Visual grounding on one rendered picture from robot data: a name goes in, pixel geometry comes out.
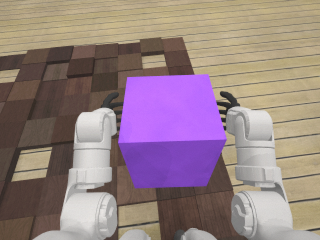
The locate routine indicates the carton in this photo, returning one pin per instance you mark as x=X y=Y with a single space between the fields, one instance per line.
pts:
x=171 y=132

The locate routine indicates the robot left hand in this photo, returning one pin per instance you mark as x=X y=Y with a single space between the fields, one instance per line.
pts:
x=107 y=104

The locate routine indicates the robot right hand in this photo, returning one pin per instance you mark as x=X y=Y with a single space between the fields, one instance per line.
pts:
x=227 y=105

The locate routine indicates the right robot thigh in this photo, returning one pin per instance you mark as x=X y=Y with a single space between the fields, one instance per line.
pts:
x=196 y=234

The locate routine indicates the robot right upper arm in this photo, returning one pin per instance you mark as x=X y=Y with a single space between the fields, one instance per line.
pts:
x=265 y=215

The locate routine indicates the left robot thigh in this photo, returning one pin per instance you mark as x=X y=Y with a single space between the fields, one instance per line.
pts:
x=135 y=234

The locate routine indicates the right robot forearm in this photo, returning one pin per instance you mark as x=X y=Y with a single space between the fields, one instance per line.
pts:
x=256 y=158

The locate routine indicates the left robot forearm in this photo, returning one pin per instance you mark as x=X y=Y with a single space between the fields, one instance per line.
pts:
x=91 y=157

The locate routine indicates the robot thigh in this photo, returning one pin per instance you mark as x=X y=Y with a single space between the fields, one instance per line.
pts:
x=196 y=234
x=135 y=234

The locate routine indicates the robot left upper arm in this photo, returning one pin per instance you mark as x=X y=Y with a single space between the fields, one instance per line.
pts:
x=86 y=216

